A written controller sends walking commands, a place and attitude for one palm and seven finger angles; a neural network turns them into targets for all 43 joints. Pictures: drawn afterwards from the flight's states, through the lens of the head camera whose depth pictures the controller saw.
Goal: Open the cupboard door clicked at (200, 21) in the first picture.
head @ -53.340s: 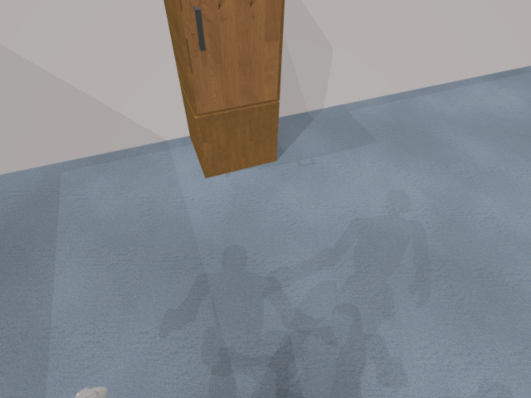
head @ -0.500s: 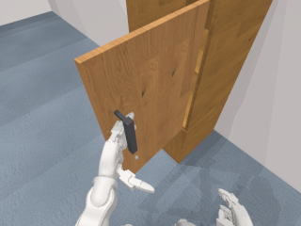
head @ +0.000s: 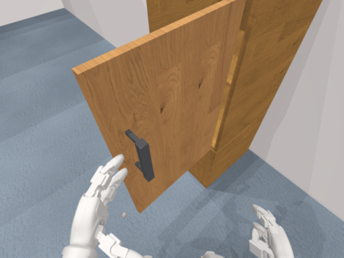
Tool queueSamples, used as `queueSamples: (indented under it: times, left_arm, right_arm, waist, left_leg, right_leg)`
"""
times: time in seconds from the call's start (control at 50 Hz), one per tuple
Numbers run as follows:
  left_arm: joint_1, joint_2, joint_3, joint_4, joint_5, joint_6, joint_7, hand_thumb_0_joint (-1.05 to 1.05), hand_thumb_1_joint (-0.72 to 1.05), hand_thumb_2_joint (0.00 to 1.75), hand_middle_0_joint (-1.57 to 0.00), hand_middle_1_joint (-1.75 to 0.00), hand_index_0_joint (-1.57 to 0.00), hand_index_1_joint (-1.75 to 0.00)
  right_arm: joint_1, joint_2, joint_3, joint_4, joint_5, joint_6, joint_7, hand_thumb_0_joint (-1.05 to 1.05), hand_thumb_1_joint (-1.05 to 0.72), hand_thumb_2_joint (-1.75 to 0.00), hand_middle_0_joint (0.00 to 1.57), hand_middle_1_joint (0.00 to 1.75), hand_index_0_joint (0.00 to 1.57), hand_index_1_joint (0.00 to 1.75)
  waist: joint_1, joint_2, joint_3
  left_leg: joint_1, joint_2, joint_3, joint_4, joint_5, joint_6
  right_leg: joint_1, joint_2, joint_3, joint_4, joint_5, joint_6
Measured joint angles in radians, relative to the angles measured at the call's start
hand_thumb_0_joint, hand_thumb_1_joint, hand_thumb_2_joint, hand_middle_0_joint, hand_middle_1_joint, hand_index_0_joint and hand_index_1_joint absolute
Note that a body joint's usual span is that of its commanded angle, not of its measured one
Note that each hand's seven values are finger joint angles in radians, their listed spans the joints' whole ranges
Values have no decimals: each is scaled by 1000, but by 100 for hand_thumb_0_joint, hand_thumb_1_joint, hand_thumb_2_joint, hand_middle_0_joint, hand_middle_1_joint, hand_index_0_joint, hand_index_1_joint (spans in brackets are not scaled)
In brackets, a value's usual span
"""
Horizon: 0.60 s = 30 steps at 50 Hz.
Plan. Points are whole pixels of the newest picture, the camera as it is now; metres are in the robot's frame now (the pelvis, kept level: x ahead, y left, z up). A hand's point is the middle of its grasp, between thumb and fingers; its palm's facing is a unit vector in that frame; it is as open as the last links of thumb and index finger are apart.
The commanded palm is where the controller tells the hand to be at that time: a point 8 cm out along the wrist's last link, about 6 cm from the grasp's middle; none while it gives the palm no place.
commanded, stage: slide the hand sideways off the handle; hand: left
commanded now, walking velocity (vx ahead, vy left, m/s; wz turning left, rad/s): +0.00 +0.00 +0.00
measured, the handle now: (140, 156) +0.32 +0.09 +0.08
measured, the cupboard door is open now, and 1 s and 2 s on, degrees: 93 93 93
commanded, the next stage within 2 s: draw the hand back to the body in 0.26 s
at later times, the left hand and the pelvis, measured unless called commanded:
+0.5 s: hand (98, 222) +0.18 +0.15 +0.08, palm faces -0.05 -1.00 -0.04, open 16.3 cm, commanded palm +0.16 +0.21 +0.10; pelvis -0.01 +0.01 +0.00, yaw +0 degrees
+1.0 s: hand (49, 206) +0.19 +0.21 +0.14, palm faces +0.16 -0.95 -0.27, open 15.4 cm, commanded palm +0.15 +0.26 +0.16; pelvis +0.01 +0.02 +0.03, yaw +0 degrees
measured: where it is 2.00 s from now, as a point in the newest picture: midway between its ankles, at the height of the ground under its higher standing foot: outside the picture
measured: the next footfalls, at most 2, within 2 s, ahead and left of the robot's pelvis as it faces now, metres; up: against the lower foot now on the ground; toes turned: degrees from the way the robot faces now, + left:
none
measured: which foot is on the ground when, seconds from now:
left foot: down 0.00-1.00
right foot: down 0.00-1.00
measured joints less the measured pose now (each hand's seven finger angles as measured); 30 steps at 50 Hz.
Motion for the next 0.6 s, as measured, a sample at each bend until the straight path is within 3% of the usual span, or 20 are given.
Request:
queueSamples:
  times: [0.22,0.32,0.46,0.6]
  left_arm:
    - [39,42,115,-16,-81,-4,-92,-2,-50,30,-16,-30,-17,-30]
    - [47,53,132,-15,-107,-6,-124,-2,-50,30,-15,-30,-16,-30]
    - [15,61,122,-25,-102,16,-116,-2,-50,30,-15,-30,-16,-30]
    - [24,82,161,-76,-116,74,-99,-2,-50,30,-15,-30,-16,-30]
  right_arm:
    - [5,-10,-8,13,17,-14,-26,1,-91,-89,20,30,20,30]
    - [9,-16,-7,14,21,-27,-35,1,-91,-89,20,30,20,30]
    - [13,-15,-3,15,27,-44,-40,1,-91,-89,20,30,20,30]
    - [29,-2,13,22,37,-49,-46,1,-90,-89,20,30,20,30]
  waist:
    - [4,3,-12]
    - [0,7,-12]
    - [-1,7,-9]
    - [-6,17,-14]
  left_leg:
    - [-39,4,-18,42,-10,-8]
    - [-46,4,-24,51,-8,-5]
    - [-47,3,-19,57,-7,3]
    - [21,2,-11,2,8,13]
  right_leg:
    - [-29,2,-19,29,-8,-6]
    - [-30,2,-24,28,-3,-5]
    - [-28,1,-20,26,5,2]
    - [41,3,-10,-33,24,13]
